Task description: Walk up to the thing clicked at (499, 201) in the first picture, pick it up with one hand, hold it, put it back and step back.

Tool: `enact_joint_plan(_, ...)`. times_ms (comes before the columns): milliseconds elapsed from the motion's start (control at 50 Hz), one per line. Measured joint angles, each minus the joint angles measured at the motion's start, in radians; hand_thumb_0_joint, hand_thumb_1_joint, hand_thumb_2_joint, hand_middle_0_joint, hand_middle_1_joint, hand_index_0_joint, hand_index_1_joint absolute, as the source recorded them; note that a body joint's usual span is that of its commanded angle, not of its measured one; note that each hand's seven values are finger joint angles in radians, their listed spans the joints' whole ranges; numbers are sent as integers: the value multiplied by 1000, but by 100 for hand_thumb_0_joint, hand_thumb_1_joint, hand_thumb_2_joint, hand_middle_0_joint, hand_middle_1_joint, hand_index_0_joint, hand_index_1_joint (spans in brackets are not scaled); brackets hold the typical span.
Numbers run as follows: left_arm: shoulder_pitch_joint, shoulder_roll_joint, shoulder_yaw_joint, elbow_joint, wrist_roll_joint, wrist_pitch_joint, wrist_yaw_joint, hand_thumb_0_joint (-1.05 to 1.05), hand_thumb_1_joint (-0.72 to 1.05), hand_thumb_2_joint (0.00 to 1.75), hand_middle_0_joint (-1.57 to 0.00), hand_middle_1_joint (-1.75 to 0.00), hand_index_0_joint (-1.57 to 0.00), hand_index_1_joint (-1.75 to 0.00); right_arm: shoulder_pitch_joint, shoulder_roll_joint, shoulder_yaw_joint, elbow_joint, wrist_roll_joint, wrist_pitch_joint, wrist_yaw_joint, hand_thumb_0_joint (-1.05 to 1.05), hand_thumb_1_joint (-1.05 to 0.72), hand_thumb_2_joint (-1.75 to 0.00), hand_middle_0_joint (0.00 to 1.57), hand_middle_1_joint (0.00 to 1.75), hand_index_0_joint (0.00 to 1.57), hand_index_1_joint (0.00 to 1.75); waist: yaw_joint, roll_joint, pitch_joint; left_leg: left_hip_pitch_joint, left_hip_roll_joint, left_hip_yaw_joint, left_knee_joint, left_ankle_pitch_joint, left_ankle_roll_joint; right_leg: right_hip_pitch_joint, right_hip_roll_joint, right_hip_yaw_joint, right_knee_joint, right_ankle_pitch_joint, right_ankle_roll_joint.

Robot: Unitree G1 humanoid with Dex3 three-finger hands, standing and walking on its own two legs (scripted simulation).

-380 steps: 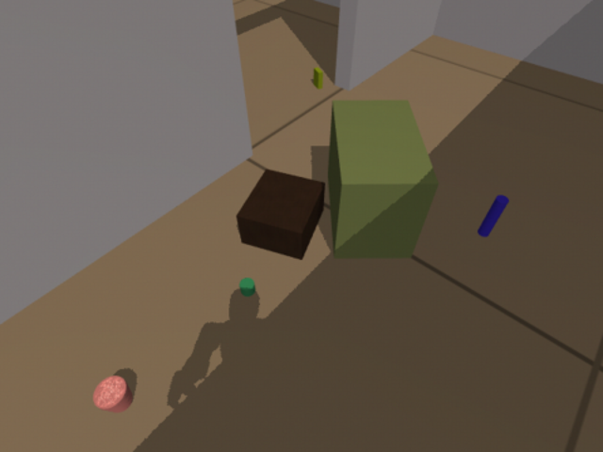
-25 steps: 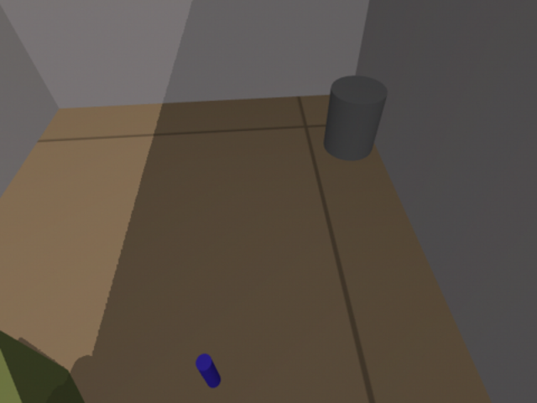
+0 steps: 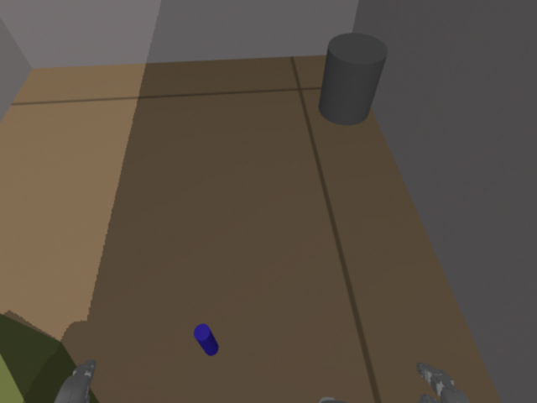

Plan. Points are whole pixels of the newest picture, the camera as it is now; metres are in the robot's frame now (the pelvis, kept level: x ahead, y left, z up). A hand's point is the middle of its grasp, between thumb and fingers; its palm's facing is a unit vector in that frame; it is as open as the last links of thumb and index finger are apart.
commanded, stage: go down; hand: left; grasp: from the side
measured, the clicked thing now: (207, 340) +0.36 +0.20 -0.64
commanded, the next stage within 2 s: none
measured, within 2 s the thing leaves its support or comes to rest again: neither
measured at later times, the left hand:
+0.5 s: hand out of the picture +0.14 +0.27 -0.16, palm faces +0.06 -0.94 -0.33, open 17.3 cm
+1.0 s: hand (111, 367) +0.23 +0.32 -0.25, palm faces +0.09 -0.97 -0.22, open 17.2 cm
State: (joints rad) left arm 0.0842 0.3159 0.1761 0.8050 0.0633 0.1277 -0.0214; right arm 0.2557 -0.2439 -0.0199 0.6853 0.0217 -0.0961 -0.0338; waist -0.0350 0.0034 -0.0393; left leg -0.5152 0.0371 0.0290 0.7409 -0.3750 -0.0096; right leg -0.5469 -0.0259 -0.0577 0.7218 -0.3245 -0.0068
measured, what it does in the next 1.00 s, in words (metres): lowers itself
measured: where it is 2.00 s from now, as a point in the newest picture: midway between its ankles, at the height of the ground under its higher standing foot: outside the picture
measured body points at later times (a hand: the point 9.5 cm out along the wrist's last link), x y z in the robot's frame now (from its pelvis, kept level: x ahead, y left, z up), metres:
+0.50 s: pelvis +0.00 +0.02 -0.05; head +0.07 +0.04 +0.39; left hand +0.14 +0.32 -0.14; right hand +0.17 -0.22 -0.13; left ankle -0.01 +0.12 -0.71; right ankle +0.02 -0.12 -0.71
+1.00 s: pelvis -0.05 +0.01 -0.17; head +0.11 +0.04 +0.25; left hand +0.22 +0.37 -0.24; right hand +0.12 -0.26 -0.27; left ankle -0.01 +0.12 -0.71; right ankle +0.02 -0.12 -0.71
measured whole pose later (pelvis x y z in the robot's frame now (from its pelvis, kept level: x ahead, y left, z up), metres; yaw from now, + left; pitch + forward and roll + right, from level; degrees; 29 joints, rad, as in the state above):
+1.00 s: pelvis -0.05 +0.01 -0.17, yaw +0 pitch +28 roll -3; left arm -0.08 0.49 0.44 0.67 -0.09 -0.19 -0.32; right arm 0.17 -0.29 0.00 0.60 0.01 -0.22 -0.05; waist -0.05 -0.01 -0.17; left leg -1.46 0.03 -0.02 1.63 -0.66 0.01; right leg -1.47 -0.06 -0.07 1.57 -0.59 0.00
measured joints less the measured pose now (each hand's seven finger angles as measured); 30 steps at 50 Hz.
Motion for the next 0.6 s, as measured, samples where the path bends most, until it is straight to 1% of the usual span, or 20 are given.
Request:
enact_joint_plan(140,95,-16,-1,-194,-8,36,-1,0,-38,7,-9,-9,-9,-9,-10,-4,-5,-53,-2,-30,-11,1,-87,-89,20,30,21,30,4,-4,-28,-127,0,-8,154,-71,10,-116,-6,-3,133,-59,10)
enact_joint_plan(280,182,-12,-10,-366,-22,104,6,0,-51,4,-10,-9,-9,-9,-24,7,8,-97,-5,-56,-30,1,-85,-88,20,30,21,30,-1,-3,-55,-219,1,-20,258,-118,16,-196,-9,-11,218,-98,17)
enact_joint_plan(360,224,-8,-11,-446,-32,137,10,0,-55,4,-10,-9,-9,-9,-26,15,17,-119,-9,-70,-40,1,-85,-88,20,30,21,30,-4,1,-71,-268,1,-27,307,-140,18,-239,-10,-16,260,-117,19)
enact_joint_plan(460,258,-6,-8,-515,-44,160,15,0,-55,5,-9,-9,-9,-10,-24,24,26,-138,-12,-82,-52,1,-85,-88,20,30,21,30,-6,7,-85,-316,3,-35,360,-163,20,-282,-10,-22,305,-137,20)
enact_joint_plan(540,275,-4,-4,-545,-52,168,13,0,-53,7,-9,-9,-8,-10,-20,28,31,-146,-13,-89,-58,1,-85,-88,20,30,21,30,-9,10,-94,-347,3,-40,392,-175,19,-311,-11,-25,335,-149,20)
enact_joint_plan(600,268,0,5,-543,-57,162,11,0,-51,8,-8,-9,-7,-10,-18,28,32,-150,-14,-94,-64,1,-86,-89,20,30,21,30,-10,12,-96,-371,3,-44,415,-181,20,-333,-11,-28,356,-155,19)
